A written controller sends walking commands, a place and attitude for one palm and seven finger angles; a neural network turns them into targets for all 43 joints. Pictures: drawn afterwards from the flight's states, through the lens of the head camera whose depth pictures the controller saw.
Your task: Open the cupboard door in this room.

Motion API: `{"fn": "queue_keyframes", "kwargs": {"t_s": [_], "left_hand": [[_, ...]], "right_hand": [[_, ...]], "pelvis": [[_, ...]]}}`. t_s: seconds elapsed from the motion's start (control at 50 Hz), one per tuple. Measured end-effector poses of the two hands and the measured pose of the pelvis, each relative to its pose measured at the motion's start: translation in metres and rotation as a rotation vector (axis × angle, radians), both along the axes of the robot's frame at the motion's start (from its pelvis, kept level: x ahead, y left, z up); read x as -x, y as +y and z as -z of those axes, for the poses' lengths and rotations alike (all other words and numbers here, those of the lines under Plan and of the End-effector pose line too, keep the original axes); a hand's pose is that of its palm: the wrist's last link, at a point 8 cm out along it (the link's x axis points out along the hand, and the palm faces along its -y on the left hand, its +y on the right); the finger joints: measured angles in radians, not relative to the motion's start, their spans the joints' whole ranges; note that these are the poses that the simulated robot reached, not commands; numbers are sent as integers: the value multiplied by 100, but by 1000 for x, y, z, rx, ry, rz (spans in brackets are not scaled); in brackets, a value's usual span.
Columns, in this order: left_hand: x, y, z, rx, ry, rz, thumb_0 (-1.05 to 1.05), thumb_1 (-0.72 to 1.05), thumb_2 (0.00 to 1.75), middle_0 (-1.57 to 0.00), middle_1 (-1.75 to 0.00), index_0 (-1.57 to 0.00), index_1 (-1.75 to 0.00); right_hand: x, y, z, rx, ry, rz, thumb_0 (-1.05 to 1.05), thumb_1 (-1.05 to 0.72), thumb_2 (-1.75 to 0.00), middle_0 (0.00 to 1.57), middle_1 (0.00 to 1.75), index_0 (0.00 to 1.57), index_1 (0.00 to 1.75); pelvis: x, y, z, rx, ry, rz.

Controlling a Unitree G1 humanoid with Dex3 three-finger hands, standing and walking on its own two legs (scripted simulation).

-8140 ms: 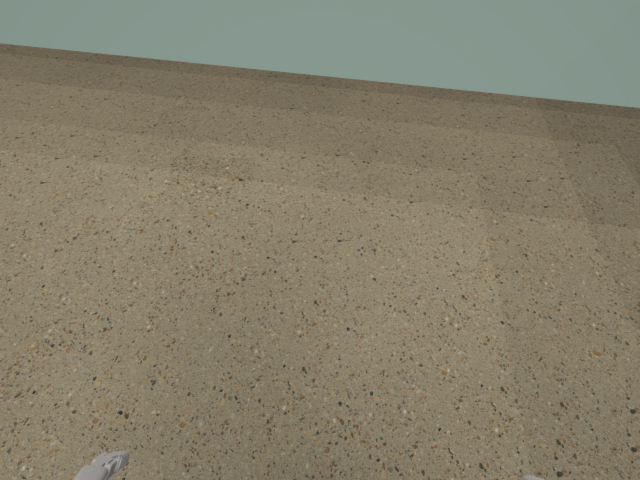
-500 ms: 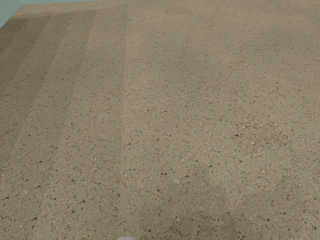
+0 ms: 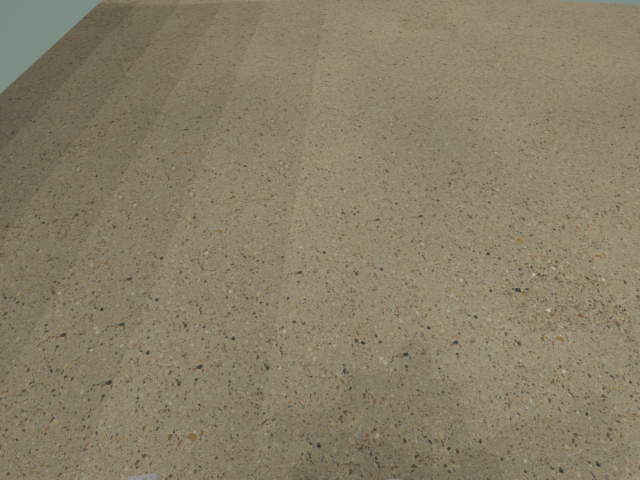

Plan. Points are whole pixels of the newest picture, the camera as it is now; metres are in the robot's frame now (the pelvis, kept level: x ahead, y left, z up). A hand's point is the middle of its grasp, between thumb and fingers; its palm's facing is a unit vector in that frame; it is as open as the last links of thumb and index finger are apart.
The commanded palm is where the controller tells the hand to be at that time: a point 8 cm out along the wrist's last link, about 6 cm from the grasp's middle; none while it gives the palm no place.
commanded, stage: turn or walk to find it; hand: left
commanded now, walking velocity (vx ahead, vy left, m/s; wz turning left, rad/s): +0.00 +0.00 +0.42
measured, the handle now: out of the picture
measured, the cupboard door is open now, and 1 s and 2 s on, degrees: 0 0 0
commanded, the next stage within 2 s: none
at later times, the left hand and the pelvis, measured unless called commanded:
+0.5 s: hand out of the picture -0.02 +0.16 -0.16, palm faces +0.28 -0.92 -0.26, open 7.4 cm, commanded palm none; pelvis -0.02 -0.04 +0.00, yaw +14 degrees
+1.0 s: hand out of the picture -0.05 +0.21 -0.16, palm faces +0.44 -0.86 -0.26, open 7.4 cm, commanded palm none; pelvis -0.05 -0.02 +0.00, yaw +25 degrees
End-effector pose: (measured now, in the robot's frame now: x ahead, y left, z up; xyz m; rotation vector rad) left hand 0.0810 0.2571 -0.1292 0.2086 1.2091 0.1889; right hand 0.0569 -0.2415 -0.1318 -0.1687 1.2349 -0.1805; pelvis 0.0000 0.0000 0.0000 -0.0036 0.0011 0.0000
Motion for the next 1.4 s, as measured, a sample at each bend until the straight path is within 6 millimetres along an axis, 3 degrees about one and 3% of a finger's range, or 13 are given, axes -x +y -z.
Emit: {"fn": "queue_keyframes", "kwargs": {"t_s": [0.08,0.14,0.24,0.38,0.5,0.62,0.68,0.8,0.9,1.02,1.12,1.26,1.4], "left_hand": [[-9,-21,-7,-16,-59,1,1,90,89,-19,-30,-19,-30],[-4,-37,-11,-34,-96,-6,1,90,89,-20,-30,-20,-30],[25,-53,-21,-37,-84,-70,1,90,89,-20,-30,-20,-30],[72,-63,-16,-16,-23,-170,1,90,89,-20,-30,-20,-30],[123,-55,-3,5,51,-269,1,90,89,-20,-30,-20,-30],[180,-32,24,40,129,-371,1,90,89,-20,-30,-20,-30],[199,-20,31,47,164,-408,1,90,89,-20,-30,-20,-30],[197,-5,18,46,111,-435,1,91,89,-19,-30,-19,-30],[181,-1,7,19,31,-438,1,91,89,-19,-30,-19,-30],[157,-12,-5,-19,-42,-431,1,90,89,-19,-30,-19,-30],[147,-39,-12,-61,-99,-435,1,90,89,-19,-30,-20,-30],[179,-83,-24,-62,-77,-523,1,90,89,-20,-30,-20,-30],[223,-115,-16,-22,-23,-627,1,90,89,-20,-30,-20,-30]], "right_hand": [[20,-17,16,-26,55,1,1,-91,-90,20,30,20,30],[29,-32,29,-44,90,-3,1,-91,-90,20,30,20,30],[30,-50,25,-48,130,-45,1,-91,-90,20,29,20,30],[15,-61,20,-22,153,-125,1,-91,-90,20,29,20,30],[-20,-42,15,6,124,-226,1,-91,-90,20,29,20,30],[-69,3,7,37,-10,-349,1,-91,-90,20,29,20,30],[-83,26,-2,38,-72,-396,1,-91,-90,20,29,20,30],[-83,48,-15,31,-103,-440,0,-91,-90,20,29,20,30],[-71,48,-11,4,-81,-449,1,-91,-90,20,29,20,30],[-47,23,5,-19,-7,-439,1,-91,-90,20,30,20,30],[-34,-13,29,-38,66,-434,1,-91,-90,20,30,20,30],[-36,-45,26,-24,134,-488,1,-91,-90,20,29,20,30],[-45,-52,18,15,159,-566,1,-91,-90,20,29,20,30]], "pelvis": [[6,-16,5,-18,7,-35],[11,-29,10,-18,1,-64],[13,-43,1,-45,-10,-121],[16,-49,-1,-47,-13,-197],[21,-40,1,-40,-10,-253],[31,-17,14,-7,-10,-308],[37,-10,15,-16,-18,-321],[44,-2,3,6,-27,-361],[48,-6,0,0,-24,-393],[50,-26,2,-13,-16,-440],[49,-53,11,-24,-13,-483],[50,-76,1,-58,-22,-566],[55,-86,-2,-56,-16,-641]]}}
